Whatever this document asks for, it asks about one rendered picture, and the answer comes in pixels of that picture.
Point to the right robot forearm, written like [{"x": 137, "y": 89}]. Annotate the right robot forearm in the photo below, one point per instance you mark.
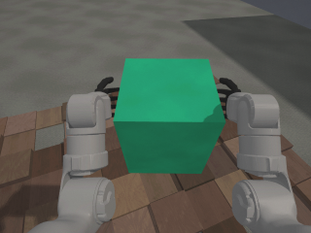
[{"x": 258, "y": 126}]

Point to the robot left hand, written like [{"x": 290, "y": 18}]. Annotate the robot left hand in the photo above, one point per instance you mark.
[{"x": 101, "y": 86}]

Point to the right robot upper arm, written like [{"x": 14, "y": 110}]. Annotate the right robot upper arm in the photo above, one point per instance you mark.
[{"x": 265, "y": 206}]

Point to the carton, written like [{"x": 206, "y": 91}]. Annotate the carton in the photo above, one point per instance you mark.
[{"x": 168, "y": 116}]

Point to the robot right hand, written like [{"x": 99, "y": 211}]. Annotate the robot right hand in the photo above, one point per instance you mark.
[{"x": 227, "y": 92}]

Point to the left robot upper arm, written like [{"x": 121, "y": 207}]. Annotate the left robot upper arm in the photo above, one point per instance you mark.
[{"x": 84, "y": 204}]

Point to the left robot forearm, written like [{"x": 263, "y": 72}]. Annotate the left robot forearm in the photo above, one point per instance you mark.
[{"x": 86, "y": 116}]

